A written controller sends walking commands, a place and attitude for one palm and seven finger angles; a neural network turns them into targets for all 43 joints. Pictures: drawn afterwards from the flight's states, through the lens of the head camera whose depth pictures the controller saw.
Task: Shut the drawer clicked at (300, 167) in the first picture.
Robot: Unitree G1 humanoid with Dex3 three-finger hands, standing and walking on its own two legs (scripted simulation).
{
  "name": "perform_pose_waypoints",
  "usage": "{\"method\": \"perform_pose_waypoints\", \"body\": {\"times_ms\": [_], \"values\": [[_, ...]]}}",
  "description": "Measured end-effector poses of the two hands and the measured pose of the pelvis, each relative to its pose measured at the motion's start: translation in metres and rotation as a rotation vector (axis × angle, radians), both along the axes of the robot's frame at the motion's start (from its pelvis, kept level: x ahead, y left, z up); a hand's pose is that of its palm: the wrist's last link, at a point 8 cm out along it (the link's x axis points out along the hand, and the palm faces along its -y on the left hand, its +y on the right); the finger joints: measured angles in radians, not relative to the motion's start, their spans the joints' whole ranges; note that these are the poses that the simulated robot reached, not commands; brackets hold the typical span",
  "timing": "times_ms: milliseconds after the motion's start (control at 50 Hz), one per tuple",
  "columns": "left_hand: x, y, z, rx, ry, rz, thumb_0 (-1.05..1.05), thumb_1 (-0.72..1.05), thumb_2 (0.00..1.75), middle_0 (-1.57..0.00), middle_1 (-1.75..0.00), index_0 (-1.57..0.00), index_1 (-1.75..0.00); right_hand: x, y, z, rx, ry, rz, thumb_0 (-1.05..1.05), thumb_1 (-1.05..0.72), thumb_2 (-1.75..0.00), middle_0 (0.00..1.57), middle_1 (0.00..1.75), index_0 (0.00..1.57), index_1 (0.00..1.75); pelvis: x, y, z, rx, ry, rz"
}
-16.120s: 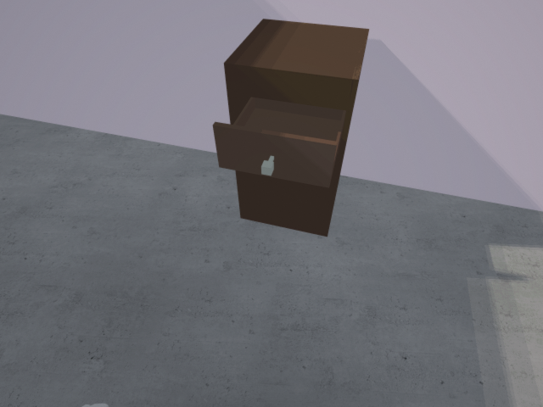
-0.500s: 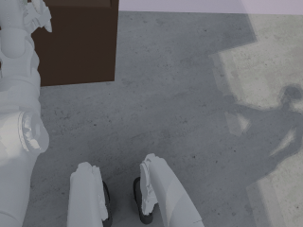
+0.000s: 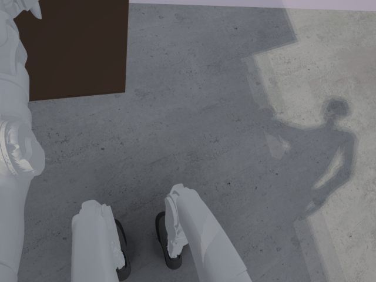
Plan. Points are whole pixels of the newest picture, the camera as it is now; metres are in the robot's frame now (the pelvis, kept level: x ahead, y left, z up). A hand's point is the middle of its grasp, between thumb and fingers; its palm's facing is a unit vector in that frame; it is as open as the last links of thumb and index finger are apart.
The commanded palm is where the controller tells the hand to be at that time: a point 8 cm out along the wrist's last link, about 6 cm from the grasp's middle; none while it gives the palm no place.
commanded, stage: pull the fist back off the drawer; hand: left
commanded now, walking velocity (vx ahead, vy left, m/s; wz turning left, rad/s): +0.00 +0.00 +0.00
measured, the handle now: out of the picture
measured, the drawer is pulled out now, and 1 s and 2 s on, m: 0.00 0.00 0.00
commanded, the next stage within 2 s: draw the hand back to the body in 0.48 s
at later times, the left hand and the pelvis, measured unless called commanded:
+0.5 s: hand out of the picture +0.61 +0.17 +0.05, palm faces +0.11 -0.99 -0.04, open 3.3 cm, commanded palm +0.59 +0.19 +0.06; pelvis +0.04 +0.00 +0.03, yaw +1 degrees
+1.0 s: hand out of the picture +0.46 +0.21 +0.19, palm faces +0.13 -0.99 -0.02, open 3.2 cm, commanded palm +0.43 +0.25 +0.19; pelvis +0.09 +0.00 +0.15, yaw +7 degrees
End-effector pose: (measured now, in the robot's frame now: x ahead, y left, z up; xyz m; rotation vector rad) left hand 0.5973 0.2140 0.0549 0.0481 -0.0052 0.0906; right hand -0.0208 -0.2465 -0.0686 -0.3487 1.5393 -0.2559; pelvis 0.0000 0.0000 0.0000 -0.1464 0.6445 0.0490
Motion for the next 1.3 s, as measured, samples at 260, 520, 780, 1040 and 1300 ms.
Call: {"method": "perform_pose_waypoints", "body": {"times_ms": [260, 520, 780, 1040, 1300], "values": [[0.000, 0.000, 0.001, -0.003, 0.018, 0.000, 0.01, 0.90, 0.90, -1.39, -1.60, -1.48, -1.60, 0.001, 0.002, 0.004, 0.041, 0.038, -0.009, 0.00, -0.90, -0.90, 0.20, 0.30, 0.21, 0.30, 0.009, 0.000, 0.008, 0.009, 0.007, -0.006], [-0.012, 0.008, -0.002, -0.010, 0.046, 0.026, 0.01, 0.90, 0.90, -1.39, -1.60, -1.42, -1.60, 0.066, -0.008, 0.006, 0.101, 0.004, 0.028, 0.00, -0.90, -0.90, 0.20, 0.30, 0.20, 0.30, 0.042, -0.005, 0.032, 0.038, 0.011, -0.006], [-0.067, 0.022, 0.047, 0.035, 0.012, -0.015, 0.02, 0.89, 0.90, -1.39, -1.60, -1.40, -1.60, 0.159, -0.007, 0.032, 0.171, -0.147, 0.056, 0.00, -0.91, -0.90, 0.20, 0.30, 0.20, 0.30, 0.070, -0.006, 0.079, 0.074, -0.046, 0.009], [-0.170, 0.043, 0.147, -0.019, -0.017, 0.005, 0.01, 0.90, 0.90, -1.40, -1.60, -1.40, -1.60, 0.279, 0.011, 0.133, 0.162, -0.546, 0.239, 0.00, -0.90, -0.90, 0.20, 0.30, 0.20, 0.30, 0.090, -0.001, 0.152, 0.100, -0.258, 0.078], [-0.256, 0.063, 0.207, 0.175, 0.187, 0.158, 0.01, 0.89, 0.90, -1.39, -1.60, -1.40, -1.60, 0.289, 0.046, 0.199, 0.172, -0.681, 0.177, 0.00, -0.90, -0.90, 0.20, 0.30, 0.20, 0.30, 0.095, 0.017, 0.208, 0.137, -0.472, 0.052]]}}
